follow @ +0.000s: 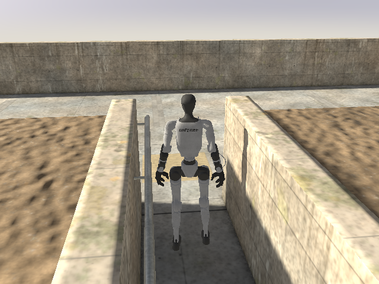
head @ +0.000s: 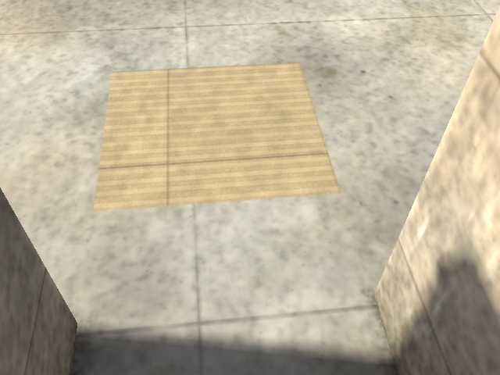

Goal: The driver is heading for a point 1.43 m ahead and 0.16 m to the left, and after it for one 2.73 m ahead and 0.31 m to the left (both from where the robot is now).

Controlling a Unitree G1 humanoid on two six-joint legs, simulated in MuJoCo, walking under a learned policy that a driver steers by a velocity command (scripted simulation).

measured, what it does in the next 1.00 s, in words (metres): walks ahead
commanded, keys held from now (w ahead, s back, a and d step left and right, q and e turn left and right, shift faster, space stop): no key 0.34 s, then w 0.66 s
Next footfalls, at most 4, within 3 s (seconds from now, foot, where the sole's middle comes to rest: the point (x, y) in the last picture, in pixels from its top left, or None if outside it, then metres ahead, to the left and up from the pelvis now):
1.06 left None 0.46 0.07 -0.78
1.60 right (312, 277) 0.81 -0.17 -0.78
2.16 left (218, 185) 1.18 0.13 -0.78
2.74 right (274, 121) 1.53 -0.08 -0.78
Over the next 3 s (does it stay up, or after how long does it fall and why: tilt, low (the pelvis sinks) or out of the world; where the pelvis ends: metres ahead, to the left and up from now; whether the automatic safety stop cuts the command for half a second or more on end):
stays up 1.40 0.00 0.00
